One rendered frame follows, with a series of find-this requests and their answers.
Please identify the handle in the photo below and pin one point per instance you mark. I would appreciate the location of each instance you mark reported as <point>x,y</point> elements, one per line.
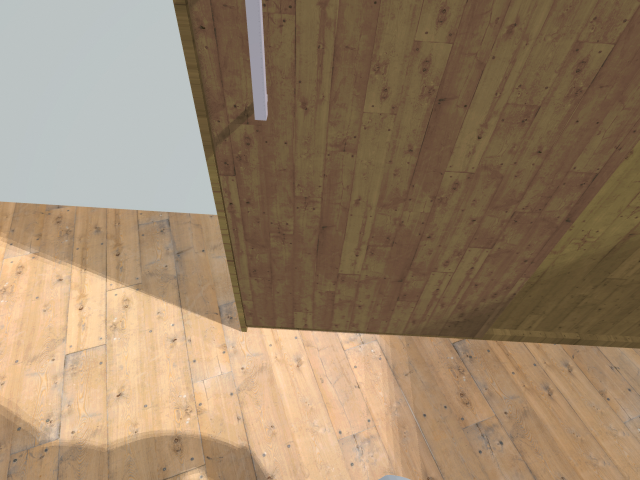
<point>257,57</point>

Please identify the wardrobe door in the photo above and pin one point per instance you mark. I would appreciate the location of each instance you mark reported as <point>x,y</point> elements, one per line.
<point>590,282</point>
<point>420,158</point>

